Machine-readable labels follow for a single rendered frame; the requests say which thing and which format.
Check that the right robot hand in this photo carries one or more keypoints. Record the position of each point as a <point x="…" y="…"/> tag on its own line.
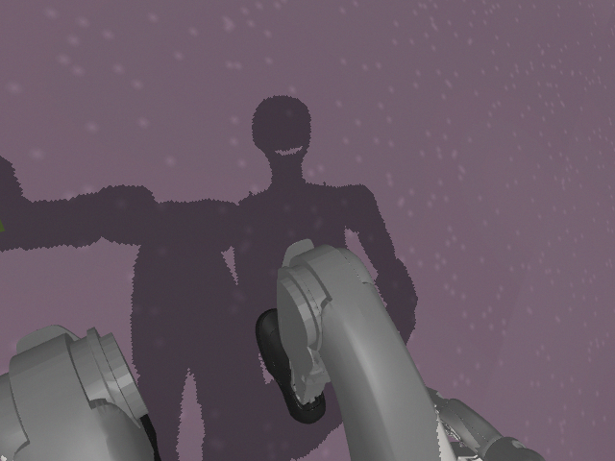
<point x="466" y="425"/>

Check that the right robot arm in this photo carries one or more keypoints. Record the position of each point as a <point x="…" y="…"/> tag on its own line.
<point x="510" y="449"/>

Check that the right robot foot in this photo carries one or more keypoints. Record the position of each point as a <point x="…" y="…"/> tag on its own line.
<point x="277" y="364"/>

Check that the left robot foot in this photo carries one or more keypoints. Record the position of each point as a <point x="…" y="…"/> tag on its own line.
<point x="151" y="433"/>

